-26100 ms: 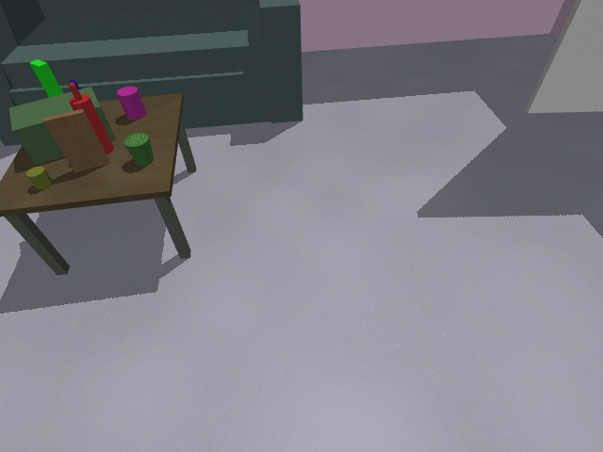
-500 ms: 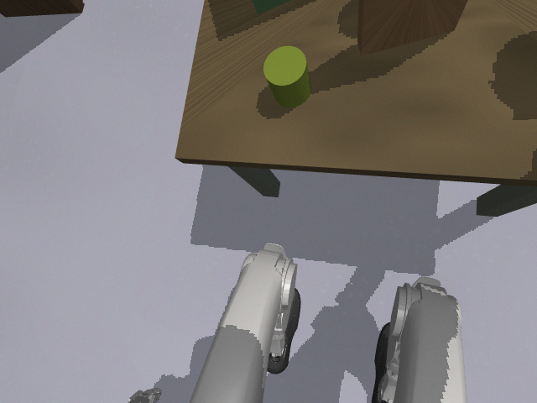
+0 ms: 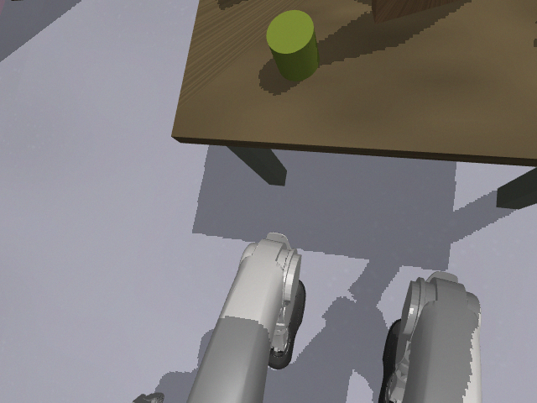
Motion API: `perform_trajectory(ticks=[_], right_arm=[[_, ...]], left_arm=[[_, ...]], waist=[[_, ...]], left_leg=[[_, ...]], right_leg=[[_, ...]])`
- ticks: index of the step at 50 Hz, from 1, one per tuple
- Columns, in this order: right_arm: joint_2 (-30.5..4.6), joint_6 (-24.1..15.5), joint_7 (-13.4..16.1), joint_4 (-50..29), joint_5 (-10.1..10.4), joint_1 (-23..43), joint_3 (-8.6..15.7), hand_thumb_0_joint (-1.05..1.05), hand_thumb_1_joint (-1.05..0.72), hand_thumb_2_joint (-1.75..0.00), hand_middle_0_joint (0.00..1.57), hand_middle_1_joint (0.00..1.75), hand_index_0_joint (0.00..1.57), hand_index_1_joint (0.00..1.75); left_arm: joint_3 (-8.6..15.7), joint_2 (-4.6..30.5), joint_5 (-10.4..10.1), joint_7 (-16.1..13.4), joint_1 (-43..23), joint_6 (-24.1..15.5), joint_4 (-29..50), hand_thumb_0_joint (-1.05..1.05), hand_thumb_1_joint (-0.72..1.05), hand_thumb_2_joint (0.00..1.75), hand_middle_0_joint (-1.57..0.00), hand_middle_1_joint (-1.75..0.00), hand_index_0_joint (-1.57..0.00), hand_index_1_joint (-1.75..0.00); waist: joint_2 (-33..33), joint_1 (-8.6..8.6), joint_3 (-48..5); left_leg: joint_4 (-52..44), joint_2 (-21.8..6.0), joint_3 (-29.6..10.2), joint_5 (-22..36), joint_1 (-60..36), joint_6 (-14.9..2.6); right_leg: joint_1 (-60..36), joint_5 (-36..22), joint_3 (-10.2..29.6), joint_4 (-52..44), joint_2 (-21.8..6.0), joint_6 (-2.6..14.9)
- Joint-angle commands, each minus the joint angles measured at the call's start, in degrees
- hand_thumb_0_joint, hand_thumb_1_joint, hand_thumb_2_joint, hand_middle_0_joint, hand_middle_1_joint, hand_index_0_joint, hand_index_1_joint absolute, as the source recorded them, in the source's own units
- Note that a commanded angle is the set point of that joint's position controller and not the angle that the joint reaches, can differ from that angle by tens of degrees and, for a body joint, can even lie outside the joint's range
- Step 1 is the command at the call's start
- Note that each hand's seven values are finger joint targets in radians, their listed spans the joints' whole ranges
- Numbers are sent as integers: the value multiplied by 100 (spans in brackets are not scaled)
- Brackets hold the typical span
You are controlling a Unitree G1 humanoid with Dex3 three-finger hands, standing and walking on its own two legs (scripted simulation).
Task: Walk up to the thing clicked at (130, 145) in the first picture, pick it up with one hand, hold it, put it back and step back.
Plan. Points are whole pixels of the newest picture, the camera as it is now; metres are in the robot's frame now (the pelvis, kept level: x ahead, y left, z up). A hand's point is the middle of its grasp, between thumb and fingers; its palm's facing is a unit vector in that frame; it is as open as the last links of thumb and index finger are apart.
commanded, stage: open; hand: right
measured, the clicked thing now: out of the picture +0.62 -0.26 +0.02
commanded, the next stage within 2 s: withdraw in 0.40 s
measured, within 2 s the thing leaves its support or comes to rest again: rests again in 0.34 s
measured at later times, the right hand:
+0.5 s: hand out of the picture +0.63 -0.27 +0.05, palm faces +0.27 +0.96 -0.03, open 15.4 cm
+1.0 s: hand out of the picture +0.61 -0.33 +0.17, palm faces +0.32 +0.95 -0.08, open 17.4 cm
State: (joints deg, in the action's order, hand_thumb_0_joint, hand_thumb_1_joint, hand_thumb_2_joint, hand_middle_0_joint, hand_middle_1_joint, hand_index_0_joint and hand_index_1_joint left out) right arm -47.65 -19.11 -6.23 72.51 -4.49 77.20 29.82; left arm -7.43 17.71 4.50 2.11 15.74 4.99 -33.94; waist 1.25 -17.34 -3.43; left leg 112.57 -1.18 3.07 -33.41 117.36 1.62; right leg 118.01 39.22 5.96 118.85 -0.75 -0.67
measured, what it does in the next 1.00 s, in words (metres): rises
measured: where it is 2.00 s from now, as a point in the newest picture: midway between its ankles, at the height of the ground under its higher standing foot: (336, 362)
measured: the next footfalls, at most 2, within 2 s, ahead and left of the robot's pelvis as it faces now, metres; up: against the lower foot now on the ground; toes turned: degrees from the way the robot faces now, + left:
none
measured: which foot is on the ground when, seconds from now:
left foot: down 0.00-1.00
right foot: down 0.00-1.00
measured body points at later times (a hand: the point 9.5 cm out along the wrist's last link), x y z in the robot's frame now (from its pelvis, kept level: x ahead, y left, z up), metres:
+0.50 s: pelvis +0.00 +0.00 -0.01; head +0.26 -0.05 +0.36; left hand +0.00 +0.27 -0.10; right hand +0.61 -0.32 +0.05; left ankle +0.11 +0.13 -0.40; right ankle +0.07 -0.12 -0.40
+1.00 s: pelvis +0.01 +0.00 +0.07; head +0.25 -0.05 +0.45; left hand +0.04 +0.26 -0.03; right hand +0.59 -0.38 +0.17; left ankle +0.11 +0.13 -0.40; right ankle +0.07 -0.12 -0.40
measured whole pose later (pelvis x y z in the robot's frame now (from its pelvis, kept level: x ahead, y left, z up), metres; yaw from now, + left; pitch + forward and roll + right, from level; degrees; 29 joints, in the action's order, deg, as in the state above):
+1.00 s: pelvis +0.01 +0.00 +0.07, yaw +0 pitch +37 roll +6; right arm -53.5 -9.4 -10.8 68.6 -4.1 74.5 30.5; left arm -6.8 16.3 1.0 0.9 15.4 5.0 -33.9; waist 1.8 -14.6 -5.8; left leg 99.0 -0.4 3.3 -32.3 103.8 1.6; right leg 104.5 38.3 5.4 105.6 -2.0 -0.4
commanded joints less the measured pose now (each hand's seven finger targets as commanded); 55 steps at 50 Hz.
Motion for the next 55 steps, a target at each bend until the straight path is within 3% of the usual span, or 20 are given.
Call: perform_trajectory(ticks=[1, 8, 12, 13, 15, 27, 32, 37, 38, 40, 43, 44, 45, 46, 48, 49, 50, 51, 52, 55], right_arm=[[-1313, -243, 53, -1245, 10, 2415, -72, 0, 15, -82, 115, 101, 118, 101], [-1218, -102, 52, -1218, 7, 2495, -237, 0, 53, -34, 87, 63, 89, 63], [-1244, -66, 68, -1213, 26, 2543, -224, 0, 61, -15, 65, 41, 67, 41], [-1313, -57, 78, -1351, 26, 2456, -210, 0, 61, -14, 58, 38, 60, 38], [-1162, -27, 76, -1273, 60, 2416, -223, 0, 61, -11, 49, 32, 51, 32], [-1192, 20, 55, -1339, 82, 2275, -246, 0, 51, -20, 17, 21, 19, 21], [-1974, 23, 6, -2217, 105, 2491, 167, 0, 55, -12, 9, 13, 11, 13], [-2440, 259, -117, -2803, 162, 2464, 442, 0, 60, -8, 5, 8, 7, 8], [-2301, 322, -162, -2897, 179, 2515, 354, 0, 60, -8, 4, 8, 6, 8], [-2086, 462, -256, -2604, 190, 2370, 213, 0, 58, -8, 4, 7, 5, 7], [-1910, 620, -397, -1813, 246, 1803, 182, 0, 56, -8, 2, 6, 4, 6], [-1988, 563, -435, -2394, 283, 2214, 166, 0, 57, -9, 2, 6, 4, 6], [-2157, 585, -464, -2264, 264, 2166, 233, 0, 56, -8, 2, 6, 4, 6], [-2007, 642, -519, -1892, 278, 2055, 144, 0, 55, -8, 2, 6, 4, 6], [-1506, 717, -621, -1060, 292, 1500, -75, 0, 46, -8, 5, 5, 7, 5], [-2533, 929, -280, -550, -524, 946, 115, 0, 44, -8, 5, 5, 6, 5], [-2216, 983, -42, -742, -499, 1349, -48, 0, 47, -7, 5, 5, 6, 5], [-2172, 985, 46, -1022, -529, 1648, -95, 0, 48, -7, 5, 6, 6, 5], [-2517, 1015, 114, -1258, -610, 1742, 53, 0, 48, -7, 5, 6, 6, 5], [-2936, 1120, 364, -1534, -730, 1535, 212, 0, 47, -6, 5, 5, 6, 5]], left_arm=[[422, 1360, 40, -62, 1487, 41, 22, 0, 92, 85, -19, -29, -21, -27], [394, 1360, 26, -91, 1433, 50, 39, 0, 88, 89, -19, -29, -20, -29], [380, 1373, 19, -110, 1404, 48, 68, 0, 88, 89, -20, -30, -20, -30], [389, 1375, 19, -101, 1452, 60, 71, 0, 88, 89, -20, -30, -19, -30], [374, 1357, 16, -97, 1456, 65, 109, 0, 87, 90, -20, -30, -19, -31], [365, 1331, 3, -108, 1438, 85, 105, 0, 91, 86, -19, -29, -20, -28], [392, 1353, -54, -128, 1469, 127, 219, 0, 90, 86, -19, -29, -20, -28], [504, 1332, -185, -188, 1514, 137, 163, 0, 89, 87, -19, -29, -20, -29], [500, 1284, -205, -201, 1447, 124, 224, 0, 89, 88, -19, -29, -20, -29], [520, 1241, -235, -229, 1489, 98, 99, 0, 89, 87, -19, -29, -19, -28], [583, 1273, -253, -240, 1534, 37, -253, 0, 88, 88, -19, -29, -20, -29], [517, 1195, -291, -243, 1422, -6, 0, 0, 88, 87, -19, -29, -20, -29], [515, 1207, -295, -239, 1421, -34, 49, 0, 88, 87, -19, -29, -20, -28], [520, 1192, -320, -237, 1383, -38, 48, 0, 88, 87, -19, -29, -20, -28], [524, 1156, -338, -219, 1416, -84, -2, 0, 86, 89, -20, -28, -19, -30], [526, 1082, -325, -120, 1320, 48, -6, 0, 88, 89, -20, -29, -20, -29], [543, 1076, -332, -57, 1317, 114, 70, 0, 89, 88, -20, -29, -20, -29], [562, 1081, -305, -10, 1355, 170, 94, 0, 89, 88, -20, -29, -20, -29], [583, 1134, -295, 29, 1390, 235, 134, 0, 91, 87, -20, -29, -20, -28], [597, 1114, -329, 88, 1398, 295, 205, 0, 91, 86, -19, -29, -20, -27]], waist=[[1832, -191, -4127], [1835, -228, -3938], [1842, -246, -3923], [1940, -156, -4057], [1787, -214, -4136], [1739, -154, -4067], [2017, 72, -4767], [2401, 263, -5395], [2475, 268, -5385], [2328, 148, -5119], [1947, 135, -4187], [1936, 146, -4509], [1906, 155, -4636], [1779, 130, -4521], [1415, -24, -3631], [1505, 540, -3636], [1529, 309, -3658], [1608, 337, -3826], [1638, 452, -4112], [1660, 605, -4591]], left_leg=[[-1018, 99, 214, 951, -2538, -318], [-1028, 104, 227, 729, -2396, -320], [-981, 111, 257, 644, -2249, -321], [-975, 106, 247, 795, -2389, -334], [-943, 104, 263, 935, -2455, -321], [-971, 112, 243, 953, -2511, -334], [-1101, 97, 193, 1106, -3019, -336], [-1375, 111, 150, 1276, -3258, -378], [-1464, 115, 135, 1285, -3211, -388], [-1733, 152, 132, 1247, -3241, -385], [-2084, 161, 120, 1022, -3299, -366], [-2120, 152, 103, 1201, -3409, -357], [-2202, 161, 96, 1263, -3596, -353], [-2305, 174, 75, 1294, -3706, -351], [-2526, 197, 117, 1116, -3643, -338], [-2700, 234, 64, 978, -3751, -333], [-2854, 240, 59, 907, -3783, -325], [-2914, 226, 40, 1035, -3987, -326], [-2997, 241, 50, 1231, -4243, -319], [-3307, 270, 1, 1815, -5039, -293]], right_leg=[[-2554, -1137, -198, -1446, -42, 177], [-2389, -824, -198, -1421, -32, 199], [-2430, -755, -138, -1449, -43, 181], [-2529, -928, -174, -1455, -40, 172], [-2556, -1123, -161, -1394, -40, 173], [-2423, -1143, -205, -1350, -37, 189], [-2935, -1363, -253, -1571, -40, 169], [-4014, -1852, -180, -1989, -98, 117], [-4217, -1941, -172, -2083, -112, 102], [-4290, -1906, -164, -2195, -134, 127], [-3886, -1558, -185, -2379, -143, 163], [-4149, -1770, -155, -2447, -153, 158], [-4243, -1837, -171, -2481, -154, 166], [-4207, -1842, -189, -2538, -149, 179], [-3802, -1514, -146, -2738, -165, 200], [-4152, -1499, -212, -3084, -153, 172], [-4285, -1358, -177, -3175, -184, 183], [-4433, -1493, -177, -3272, -171, 179], [-4796, -1803, -148, -3390, -189, 159], [-5374, -2523, -239, -3535, -204, 160]])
